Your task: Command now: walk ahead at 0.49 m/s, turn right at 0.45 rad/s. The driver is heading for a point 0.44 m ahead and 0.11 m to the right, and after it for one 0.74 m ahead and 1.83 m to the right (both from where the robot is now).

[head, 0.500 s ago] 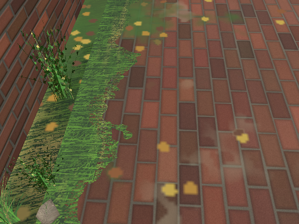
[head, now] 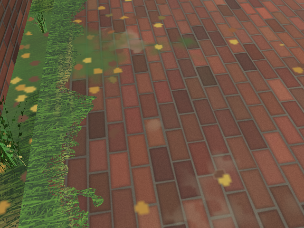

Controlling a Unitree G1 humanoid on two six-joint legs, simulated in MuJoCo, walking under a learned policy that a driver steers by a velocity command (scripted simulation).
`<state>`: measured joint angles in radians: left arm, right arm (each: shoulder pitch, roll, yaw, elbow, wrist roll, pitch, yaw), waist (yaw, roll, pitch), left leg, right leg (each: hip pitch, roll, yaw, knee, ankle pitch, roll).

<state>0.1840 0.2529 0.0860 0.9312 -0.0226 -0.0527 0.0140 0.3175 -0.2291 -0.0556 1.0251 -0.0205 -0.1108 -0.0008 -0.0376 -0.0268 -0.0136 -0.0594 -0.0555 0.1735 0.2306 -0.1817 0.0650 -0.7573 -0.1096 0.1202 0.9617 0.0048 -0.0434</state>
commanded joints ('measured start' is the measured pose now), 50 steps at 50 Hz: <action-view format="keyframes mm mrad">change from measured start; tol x32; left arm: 1 -39 34 6 -54 4 -10 -17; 50 43 114 11 -337 7 110 10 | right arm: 1 -53 -138 -19 -69 4 -12 -19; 50 -246 -207 -43 -353 5 103 -31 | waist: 1 19 61 80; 15 146 -164 -390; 50 30 184 -124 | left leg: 1 -57 295 -93 -151 123 99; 12 126 328 78 408 937 23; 15 -704 9 -215 1236 -400 -85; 33 -354 29 -250 238 179 -85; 36 200 437 -601 239 975 161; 41 -107 340 -469 99 208 163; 50 -156 356 -242 25 163 189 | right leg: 1 -4 -9 -30 -116 119 8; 12 414 168 -273 -379 -171 -119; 15 1204 -259 758 -656 -269 -430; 24 487 -4 71 -662 530 -229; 34 576 61 238 -372 126 -78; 37 160 221 72 273 -757 57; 50 342 56 -128 -76 -387 85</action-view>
